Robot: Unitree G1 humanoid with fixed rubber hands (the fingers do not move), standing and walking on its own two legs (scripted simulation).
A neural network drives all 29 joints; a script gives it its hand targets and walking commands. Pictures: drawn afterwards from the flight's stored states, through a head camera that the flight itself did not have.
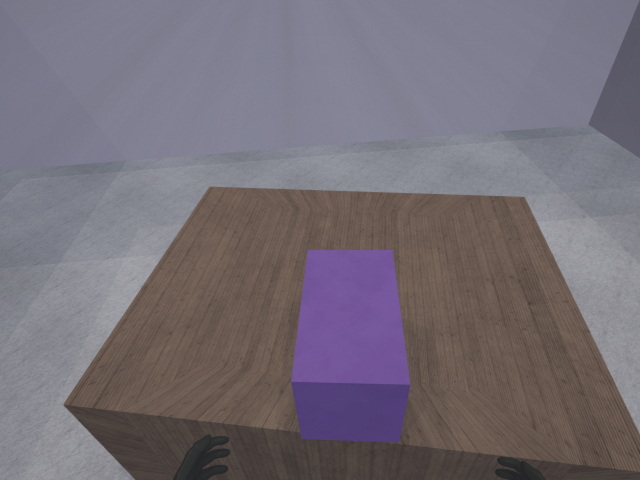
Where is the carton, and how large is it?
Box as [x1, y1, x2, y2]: [291, 250, 409, 441]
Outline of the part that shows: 308,250 291,379 301,438 398,441 409,388 409,379 392,250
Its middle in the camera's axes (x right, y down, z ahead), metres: +0.05 +0.17 +0.70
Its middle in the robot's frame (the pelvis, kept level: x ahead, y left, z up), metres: +0.44 +0.01 -0.11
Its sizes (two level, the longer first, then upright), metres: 0.284 0.166 0.184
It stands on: a pedestal, 0.56 m high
